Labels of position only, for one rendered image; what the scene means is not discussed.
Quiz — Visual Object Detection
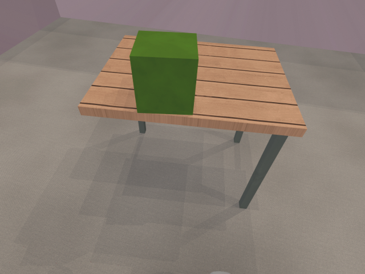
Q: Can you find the table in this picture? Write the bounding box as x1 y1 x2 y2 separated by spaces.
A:
78 35 307 209

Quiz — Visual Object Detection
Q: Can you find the carton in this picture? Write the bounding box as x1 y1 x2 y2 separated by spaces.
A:
129 30 198 115

